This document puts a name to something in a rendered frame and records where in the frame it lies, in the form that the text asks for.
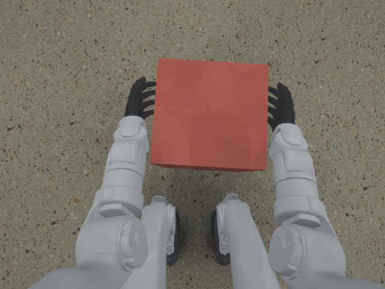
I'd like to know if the left robot forearm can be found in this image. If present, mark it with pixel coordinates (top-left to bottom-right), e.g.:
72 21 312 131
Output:
75 116 149 262

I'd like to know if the right robot upper arm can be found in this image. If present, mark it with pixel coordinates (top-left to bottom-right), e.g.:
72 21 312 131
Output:
268 223 385 289

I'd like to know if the robot left hand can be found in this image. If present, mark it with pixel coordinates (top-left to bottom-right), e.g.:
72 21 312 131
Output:
125 76 156 120

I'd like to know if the left robot shin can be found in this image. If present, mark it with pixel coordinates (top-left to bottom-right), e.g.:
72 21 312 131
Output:
141 196 174 253

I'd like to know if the left robot upper arm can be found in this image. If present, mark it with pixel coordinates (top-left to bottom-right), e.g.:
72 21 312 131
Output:
28 215 149 289

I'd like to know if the right robot shin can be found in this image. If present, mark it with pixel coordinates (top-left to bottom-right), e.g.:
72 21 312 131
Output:
218 194 250 254

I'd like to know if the right robot forearm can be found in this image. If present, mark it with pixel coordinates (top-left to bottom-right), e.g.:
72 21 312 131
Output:
268 123 346 267

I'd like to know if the robot shin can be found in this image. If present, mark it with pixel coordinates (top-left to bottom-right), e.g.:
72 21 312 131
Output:
141 196 174 253
218 194 250 254

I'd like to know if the carton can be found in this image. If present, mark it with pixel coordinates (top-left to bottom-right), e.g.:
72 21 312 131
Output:
150 58 268 172

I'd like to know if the robot right hand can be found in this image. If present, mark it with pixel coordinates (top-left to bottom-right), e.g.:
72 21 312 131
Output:
268 82 295 132

